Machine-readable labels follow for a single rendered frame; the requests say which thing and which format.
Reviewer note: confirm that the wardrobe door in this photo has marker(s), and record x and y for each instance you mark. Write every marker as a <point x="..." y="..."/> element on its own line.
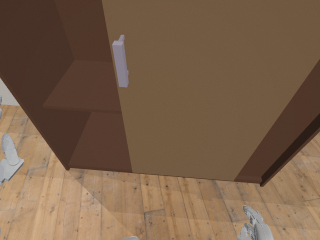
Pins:
<point x="207" y="79"/>
<point x="302" y="109"/>

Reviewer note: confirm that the robot right hand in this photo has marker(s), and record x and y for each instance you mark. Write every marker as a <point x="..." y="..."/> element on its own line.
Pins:
<point x="260" y="231"/>

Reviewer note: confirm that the robot left hand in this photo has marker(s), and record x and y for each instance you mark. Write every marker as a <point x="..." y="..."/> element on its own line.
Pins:
<point x="12" y="163"/>

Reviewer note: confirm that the handle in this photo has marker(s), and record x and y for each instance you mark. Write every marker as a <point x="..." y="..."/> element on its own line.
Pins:
<point x="120" y="61"/>

